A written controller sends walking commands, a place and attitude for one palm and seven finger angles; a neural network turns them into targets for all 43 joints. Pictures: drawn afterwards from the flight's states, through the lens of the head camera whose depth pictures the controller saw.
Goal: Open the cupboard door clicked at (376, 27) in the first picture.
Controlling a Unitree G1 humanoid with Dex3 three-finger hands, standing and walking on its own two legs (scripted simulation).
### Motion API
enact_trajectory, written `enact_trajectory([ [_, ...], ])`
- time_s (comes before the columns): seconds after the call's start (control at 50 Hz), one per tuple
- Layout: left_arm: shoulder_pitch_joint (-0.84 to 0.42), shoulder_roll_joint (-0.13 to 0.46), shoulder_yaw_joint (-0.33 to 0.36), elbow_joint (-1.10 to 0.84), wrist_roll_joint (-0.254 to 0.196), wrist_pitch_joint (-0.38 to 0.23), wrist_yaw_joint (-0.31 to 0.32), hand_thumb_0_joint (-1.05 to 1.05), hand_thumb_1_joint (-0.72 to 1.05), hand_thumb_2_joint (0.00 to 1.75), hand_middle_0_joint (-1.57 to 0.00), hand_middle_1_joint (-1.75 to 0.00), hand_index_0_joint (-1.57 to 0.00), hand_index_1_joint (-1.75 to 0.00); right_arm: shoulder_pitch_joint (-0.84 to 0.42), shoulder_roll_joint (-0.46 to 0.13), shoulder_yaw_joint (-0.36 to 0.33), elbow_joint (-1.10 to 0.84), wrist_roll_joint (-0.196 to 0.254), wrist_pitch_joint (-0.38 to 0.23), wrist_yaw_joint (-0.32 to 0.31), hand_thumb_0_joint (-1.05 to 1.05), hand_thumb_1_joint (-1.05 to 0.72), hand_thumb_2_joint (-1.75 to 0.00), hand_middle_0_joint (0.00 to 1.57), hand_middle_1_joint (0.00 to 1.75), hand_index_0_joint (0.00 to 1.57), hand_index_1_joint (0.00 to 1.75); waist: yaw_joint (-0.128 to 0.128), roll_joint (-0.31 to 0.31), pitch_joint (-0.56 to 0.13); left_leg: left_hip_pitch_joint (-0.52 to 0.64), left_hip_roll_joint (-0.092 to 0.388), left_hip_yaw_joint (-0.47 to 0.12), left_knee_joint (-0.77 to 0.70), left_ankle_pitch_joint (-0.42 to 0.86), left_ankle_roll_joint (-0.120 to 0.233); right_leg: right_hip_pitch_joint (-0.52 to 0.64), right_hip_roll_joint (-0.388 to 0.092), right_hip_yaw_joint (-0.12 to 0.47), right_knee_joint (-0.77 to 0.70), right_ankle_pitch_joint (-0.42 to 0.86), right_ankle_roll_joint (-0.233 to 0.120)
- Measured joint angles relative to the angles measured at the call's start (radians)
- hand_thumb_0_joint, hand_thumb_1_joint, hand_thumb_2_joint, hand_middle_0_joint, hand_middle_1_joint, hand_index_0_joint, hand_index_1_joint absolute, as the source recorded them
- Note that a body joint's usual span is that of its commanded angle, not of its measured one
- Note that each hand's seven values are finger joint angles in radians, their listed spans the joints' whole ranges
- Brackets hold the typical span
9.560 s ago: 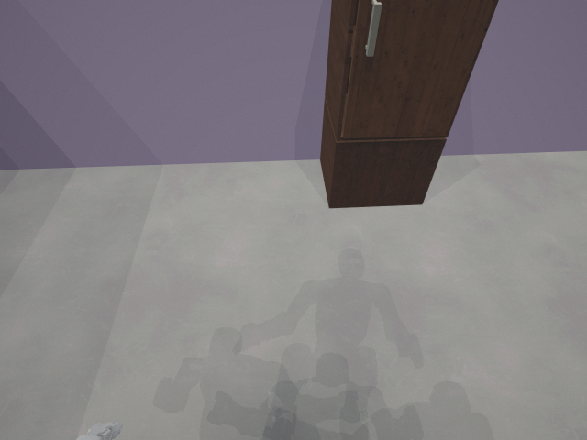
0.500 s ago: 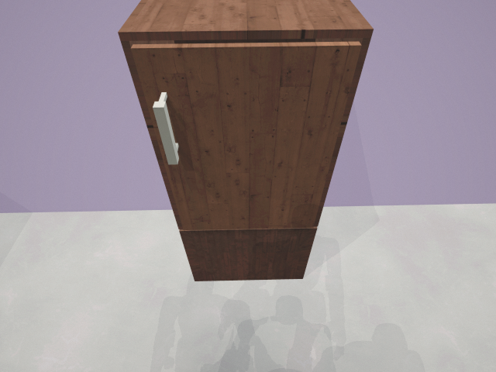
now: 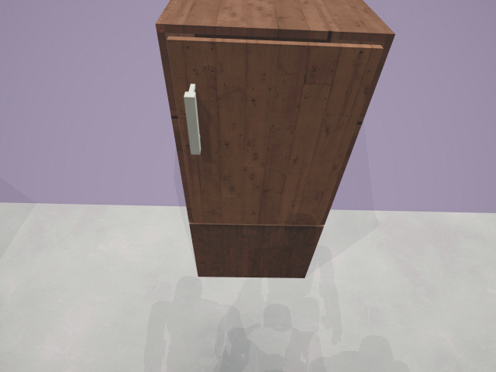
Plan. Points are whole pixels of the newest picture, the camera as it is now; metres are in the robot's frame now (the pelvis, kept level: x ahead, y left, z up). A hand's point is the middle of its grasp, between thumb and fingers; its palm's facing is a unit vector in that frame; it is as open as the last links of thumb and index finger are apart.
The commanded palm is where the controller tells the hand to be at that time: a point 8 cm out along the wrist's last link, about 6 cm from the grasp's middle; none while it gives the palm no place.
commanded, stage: look again from close up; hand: left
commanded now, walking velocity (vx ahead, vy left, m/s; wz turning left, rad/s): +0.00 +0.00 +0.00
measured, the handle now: (194, 120) +0.61 +0.17 +0.08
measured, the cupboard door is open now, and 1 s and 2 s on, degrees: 0 0 0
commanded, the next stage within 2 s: shuffle to correct the standing spot in 0.18 s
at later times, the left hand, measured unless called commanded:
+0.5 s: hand out of the picture -0.05 +0.17 -0.17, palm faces +0.05 -0.98 -0.17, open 7.4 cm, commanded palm none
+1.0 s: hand out of the picture +0.08 +0.13 -0.17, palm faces +0.02 -0.98 -0.18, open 7.3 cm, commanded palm none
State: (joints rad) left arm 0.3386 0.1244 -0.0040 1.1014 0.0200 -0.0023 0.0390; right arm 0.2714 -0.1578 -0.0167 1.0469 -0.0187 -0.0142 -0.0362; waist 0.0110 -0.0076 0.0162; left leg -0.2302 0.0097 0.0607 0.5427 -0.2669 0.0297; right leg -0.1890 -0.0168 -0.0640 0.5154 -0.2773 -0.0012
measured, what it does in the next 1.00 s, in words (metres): lifts its right foot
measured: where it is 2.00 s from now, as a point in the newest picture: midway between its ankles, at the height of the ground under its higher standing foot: outside the picture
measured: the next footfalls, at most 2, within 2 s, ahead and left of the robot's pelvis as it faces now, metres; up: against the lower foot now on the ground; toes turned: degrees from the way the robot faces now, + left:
right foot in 1.04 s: +0.13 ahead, -0.21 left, +0.00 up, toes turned +5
left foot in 1.36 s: +0.15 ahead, +0.02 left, +0.00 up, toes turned +8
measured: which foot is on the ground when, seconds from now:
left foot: down 0.00-1.00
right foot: down 0.00-0.76, up 0.78-1.00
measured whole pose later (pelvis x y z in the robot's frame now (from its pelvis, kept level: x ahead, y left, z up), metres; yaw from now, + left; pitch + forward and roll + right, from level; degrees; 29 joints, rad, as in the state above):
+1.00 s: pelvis +0.07 -0.05 +0.00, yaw +1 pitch +1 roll -1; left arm 0.29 0.18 0.05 1.03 0.03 0.01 -0.02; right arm 0.37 -0.12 -0.02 1.09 -0.04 -0.04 -0.04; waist -0.03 0.00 0.04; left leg -0.19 0.10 0.04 0.53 -0.34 -0.05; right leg -0.41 -0.04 -0.10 0.68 -0.29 -0.01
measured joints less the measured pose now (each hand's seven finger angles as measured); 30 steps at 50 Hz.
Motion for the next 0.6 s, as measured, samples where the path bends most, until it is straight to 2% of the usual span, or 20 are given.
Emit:
enact_trajectory([
  [0.16, 0.000, 0.033, 0.004, -0.030, 0.005, 0.003, -0.010, 0.00, 0.91, 0.90, -0.20, -0.30, -0.20, -0.30, 0.033, 0.005, 0.007, -0.007, -0.002, 0.001, 0.011, 0.01, -0.94, -0.90, 0.20, 0.30, 0.20, 0.29, -0.005, -0.008, -0.017, -0.016, -0.031, 0.018, -0.050, 0.049, 0.027, -0.035, -0.030, 0.017, -0.013, 0.033, 0.016],
  [0.32, 0.014, 0.043, 0.005, -0.030, 0.004, 0.004, -0.012, 0.00, 0.91, 0.90, -0.19, -0.30, -0.20, -0.30, 0.055, 0.015, 0.012, 0.012, 0.000, 0.003, 0.017, 0.01, -0.92, -0.90, 0.20, 0.30, 0.20, 0.29, -0.008, -0.004, -0.016, -0.025, -0.040, 0.021, -0.071, 0.070, 0.033, -0.049, -0.038, 0.020, -0.024, 0.049, 0.021],
  [0.44, 0.037, 0.031, 0.011, -0.026, 0.012, 0.013, -0.019, 0.00, 0.91, 0.90, -0.19, -0.30, -0.19, -0.30, 0.072, 0.023, 0.007, 0.023, -0.005, 0.014, 0.017, 0.00, -0.91, -0.90, 0.20, 0.30, 0.20, 0.29, -0.018, -0.001, -0.029, -0.039, -0.038, 0.002, -0.055, 0.053, 0.034, -0.063, -0.026, 0.015, 0.016, -0.044, -0.002],
  [0.6, 0.078, 0.006, 0.020, -0.028, 0.010, 0.003, -0.028, 0.00, 0.91, 0.90, -0.19, -0.30, -0.20, -0.30, 0.085, 0.021, -0.005, 0.030, -0.008, 0.015, 0.010, 0.00, -0.91, -0.90, 0.20, 0.30, 0.20, 0.29, -0.007, -0.002, -0.040, -0.060, -0.022, -0.028, 0.010, -0.017, 0.015, -0.055, -0.001, 0.001, 0.022, -0.018, -0.017],
])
